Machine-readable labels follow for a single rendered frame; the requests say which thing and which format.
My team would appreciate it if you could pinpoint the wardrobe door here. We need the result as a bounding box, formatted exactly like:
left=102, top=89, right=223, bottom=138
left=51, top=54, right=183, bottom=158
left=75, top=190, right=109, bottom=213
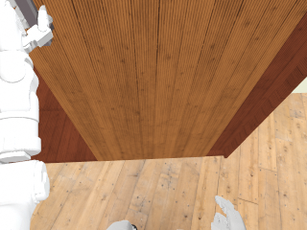
left=211, top=12, right=307, bottom=150
left=13, top=0, right=307, bottom=162

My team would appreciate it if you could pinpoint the handle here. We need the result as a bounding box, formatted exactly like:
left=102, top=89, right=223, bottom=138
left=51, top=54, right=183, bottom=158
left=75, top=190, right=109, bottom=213
left=14, top=0, right=55, bottom=46

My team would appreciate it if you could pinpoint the left robot upper arm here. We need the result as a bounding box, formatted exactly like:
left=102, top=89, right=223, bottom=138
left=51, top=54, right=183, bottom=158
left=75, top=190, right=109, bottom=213
left=0, top=160, right=50, bottom=230

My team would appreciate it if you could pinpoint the robot right hand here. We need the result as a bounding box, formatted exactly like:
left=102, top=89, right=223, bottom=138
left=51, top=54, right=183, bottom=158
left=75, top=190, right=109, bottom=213
left=211, top=195, right=247, bottom=230

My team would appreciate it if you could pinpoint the robot left forearm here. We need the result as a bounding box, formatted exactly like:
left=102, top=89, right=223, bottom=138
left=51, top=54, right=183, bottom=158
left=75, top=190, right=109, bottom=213
left=0, top=50, right=41, bottom=165

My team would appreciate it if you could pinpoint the robot left hand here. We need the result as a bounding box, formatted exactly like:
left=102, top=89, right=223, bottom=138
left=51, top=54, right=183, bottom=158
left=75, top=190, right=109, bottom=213
left=0, top=0, right=53, bottom=55

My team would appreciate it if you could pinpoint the left robot thigh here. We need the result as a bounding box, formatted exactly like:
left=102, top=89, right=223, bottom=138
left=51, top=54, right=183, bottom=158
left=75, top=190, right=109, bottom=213
left=107, top=220, right=136, bottom=230

